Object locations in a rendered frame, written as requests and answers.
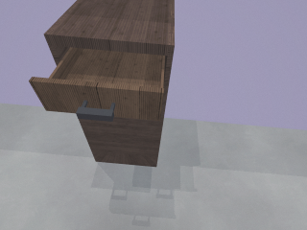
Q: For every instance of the drawer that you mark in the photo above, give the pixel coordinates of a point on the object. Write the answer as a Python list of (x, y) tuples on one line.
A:
[(133, 81)]

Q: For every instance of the cabinet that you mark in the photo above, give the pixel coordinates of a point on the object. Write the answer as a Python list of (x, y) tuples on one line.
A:
[(130, 26)]

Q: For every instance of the handle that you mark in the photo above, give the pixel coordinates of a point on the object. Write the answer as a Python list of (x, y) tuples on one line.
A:
[(96, 114)]

